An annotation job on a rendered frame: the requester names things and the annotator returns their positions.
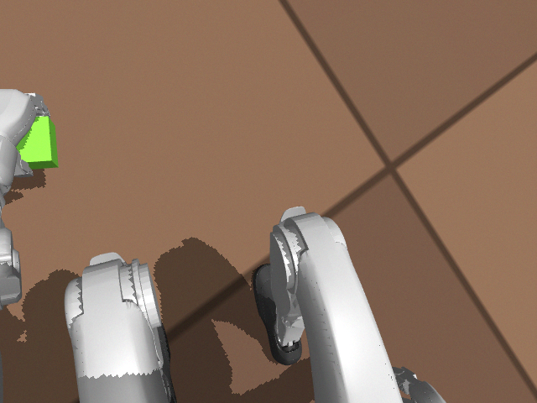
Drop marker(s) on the left robot foot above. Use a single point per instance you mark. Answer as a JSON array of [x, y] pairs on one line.
[[166, 365]]

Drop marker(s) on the right robot hand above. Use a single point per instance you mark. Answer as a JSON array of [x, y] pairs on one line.
[[420, 392]]

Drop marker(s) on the small box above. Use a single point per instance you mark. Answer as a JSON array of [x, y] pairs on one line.
[[38, 147]]

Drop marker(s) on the left robot hand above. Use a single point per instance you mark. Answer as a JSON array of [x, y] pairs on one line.
[[18, 111]]

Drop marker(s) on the right robot foot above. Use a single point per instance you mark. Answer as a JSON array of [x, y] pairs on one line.
[[266, 309]]

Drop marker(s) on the left robot arm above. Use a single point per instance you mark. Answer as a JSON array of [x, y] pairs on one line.
[[10, 270]]

